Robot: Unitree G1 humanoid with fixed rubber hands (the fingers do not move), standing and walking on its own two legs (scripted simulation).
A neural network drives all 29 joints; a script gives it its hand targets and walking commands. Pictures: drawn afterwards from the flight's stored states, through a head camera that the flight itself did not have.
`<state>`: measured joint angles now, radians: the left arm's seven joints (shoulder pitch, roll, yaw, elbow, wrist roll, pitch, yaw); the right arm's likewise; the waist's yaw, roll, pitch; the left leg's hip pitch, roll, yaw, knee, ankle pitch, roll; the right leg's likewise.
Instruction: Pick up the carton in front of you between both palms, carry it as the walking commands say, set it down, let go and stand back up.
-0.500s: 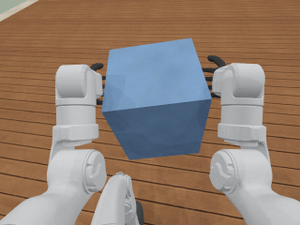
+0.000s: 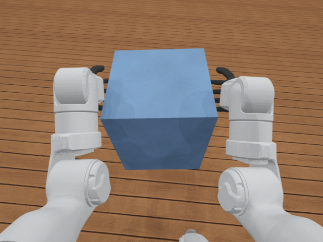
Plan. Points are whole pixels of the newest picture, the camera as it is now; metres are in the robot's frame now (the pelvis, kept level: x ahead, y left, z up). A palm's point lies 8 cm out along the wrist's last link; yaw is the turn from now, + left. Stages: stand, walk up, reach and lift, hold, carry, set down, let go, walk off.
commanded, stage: carry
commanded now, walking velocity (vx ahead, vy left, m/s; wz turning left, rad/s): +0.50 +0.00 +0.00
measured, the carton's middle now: (160, 114) +0.42 -0.01 +0.11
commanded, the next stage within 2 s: none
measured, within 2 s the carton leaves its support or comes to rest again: neither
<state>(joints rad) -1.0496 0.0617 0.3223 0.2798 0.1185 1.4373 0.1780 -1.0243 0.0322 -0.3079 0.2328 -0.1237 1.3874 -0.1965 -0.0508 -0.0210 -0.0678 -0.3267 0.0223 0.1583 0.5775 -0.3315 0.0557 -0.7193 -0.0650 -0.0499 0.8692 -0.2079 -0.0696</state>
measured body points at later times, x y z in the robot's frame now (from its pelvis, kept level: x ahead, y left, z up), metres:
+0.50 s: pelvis +0.26 +0.00 +0.01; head +0.30 -0.01 +0.46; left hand +0.65 +0.15 +0.13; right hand +0.66 -0.15 +0.13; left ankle +0.40 +0.13 -0.70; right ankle +0.18 -0.10 -0.73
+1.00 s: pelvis +0.47 -0.01 +0.01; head +0.48 -0.02 +0.46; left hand +0.78 +0.14 +0.10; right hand +0.78 -0.15 +0.09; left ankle +0.43 +0.12 -0.73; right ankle +0.52 -0.11 -0.73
